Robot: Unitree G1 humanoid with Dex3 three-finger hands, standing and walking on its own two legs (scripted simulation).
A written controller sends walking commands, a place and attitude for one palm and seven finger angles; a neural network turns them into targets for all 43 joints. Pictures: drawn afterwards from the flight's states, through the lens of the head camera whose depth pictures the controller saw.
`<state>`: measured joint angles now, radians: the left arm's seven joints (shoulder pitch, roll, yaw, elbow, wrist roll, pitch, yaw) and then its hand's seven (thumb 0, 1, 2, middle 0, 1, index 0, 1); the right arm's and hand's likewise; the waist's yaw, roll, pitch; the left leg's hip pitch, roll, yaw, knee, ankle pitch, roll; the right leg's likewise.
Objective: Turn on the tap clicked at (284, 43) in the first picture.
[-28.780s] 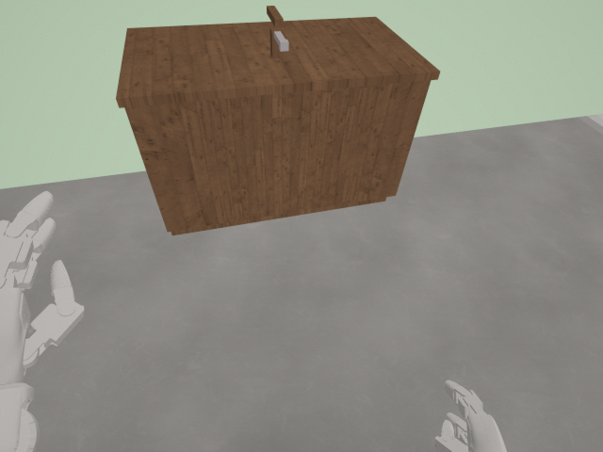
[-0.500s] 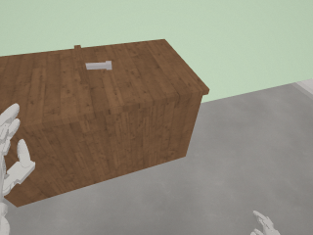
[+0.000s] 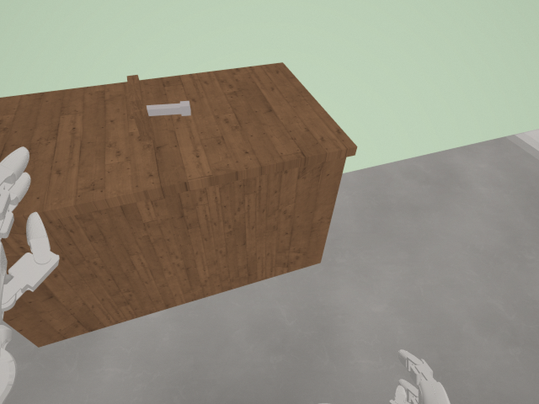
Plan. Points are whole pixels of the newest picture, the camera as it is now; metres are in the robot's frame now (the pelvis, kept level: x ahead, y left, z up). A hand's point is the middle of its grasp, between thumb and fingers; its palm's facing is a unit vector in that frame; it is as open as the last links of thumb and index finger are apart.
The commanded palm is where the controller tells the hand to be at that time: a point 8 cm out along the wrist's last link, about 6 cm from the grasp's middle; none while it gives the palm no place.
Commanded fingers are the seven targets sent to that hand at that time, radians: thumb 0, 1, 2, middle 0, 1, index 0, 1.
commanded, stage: stand and check the lever's angle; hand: left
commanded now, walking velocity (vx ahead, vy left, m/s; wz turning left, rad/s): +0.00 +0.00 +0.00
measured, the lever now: (185, 108) +0.81 +0.25 +0.02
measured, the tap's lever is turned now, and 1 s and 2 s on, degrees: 80 80 80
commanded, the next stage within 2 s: take the last steps up to it in 0.26 s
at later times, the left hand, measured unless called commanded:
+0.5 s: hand (90, 242) +0.26 +0.22 +0.17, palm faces +0.40 -0.83 -0.40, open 7.4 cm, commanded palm +0.21 +0.26 +0.18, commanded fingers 0.00 0.90 0.90 -0.20 -0.30 -0.20 -0.30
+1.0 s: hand (129, 202) +0.34 +0.21 +0.16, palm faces +0.35 -0.85 -0.40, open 7.4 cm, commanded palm +0.29 +0.25 +0.18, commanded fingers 0.00 0.90 0.90 -0.20 -0.30 -0.20 -0.30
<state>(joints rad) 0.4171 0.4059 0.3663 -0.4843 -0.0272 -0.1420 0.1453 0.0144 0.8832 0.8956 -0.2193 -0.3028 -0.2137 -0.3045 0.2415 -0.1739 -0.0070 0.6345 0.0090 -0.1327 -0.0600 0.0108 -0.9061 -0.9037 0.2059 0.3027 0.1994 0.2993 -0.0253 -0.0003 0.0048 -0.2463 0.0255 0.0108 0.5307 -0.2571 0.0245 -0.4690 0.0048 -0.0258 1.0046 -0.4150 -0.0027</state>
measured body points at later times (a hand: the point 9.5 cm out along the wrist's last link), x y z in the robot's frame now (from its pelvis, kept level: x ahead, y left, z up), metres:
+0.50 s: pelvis +0.04 -0.02 +0.00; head +0.05 -0.03 +0.45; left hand +0.23 +0.27 +0.19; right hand +0.23 -0.26 -0.07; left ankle +0.04 +0.11 -0.73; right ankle +0.04 -0.13 -0.74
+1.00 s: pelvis +0.13 -0.03 +0.00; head +0.13 -0.03 +0.45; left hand +0.31 +0.25 +0.18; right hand +0.25 -0.27 -0.10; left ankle +0.14 +0.10 -0.69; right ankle +0.13 -0.12 -0.74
